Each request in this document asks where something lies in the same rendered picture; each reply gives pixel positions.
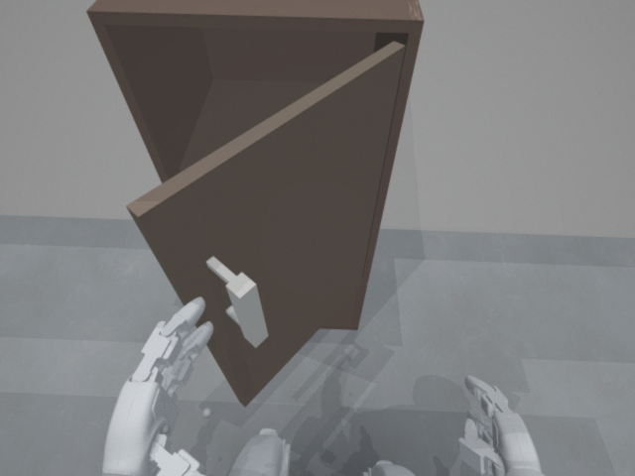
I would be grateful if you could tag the cupboard door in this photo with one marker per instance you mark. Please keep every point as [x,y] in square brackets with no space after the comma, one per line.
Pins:
[290,204]

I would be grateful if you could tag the right robot hand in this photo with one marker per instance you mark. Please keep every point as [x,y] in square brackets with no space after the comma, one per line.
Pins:
[506,445]

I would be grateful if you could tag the robot left thigh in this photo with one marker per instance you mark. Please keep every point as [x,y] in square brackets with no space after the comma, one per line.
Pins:
[262,455]

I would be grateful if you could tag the handle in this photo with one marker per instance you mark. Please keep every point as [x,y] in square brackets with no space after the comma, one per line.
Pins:
[247,309]

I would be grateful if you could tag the left robot hand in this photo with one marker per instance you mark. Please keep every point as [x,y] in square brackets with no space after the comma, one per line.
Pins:
[147,400]

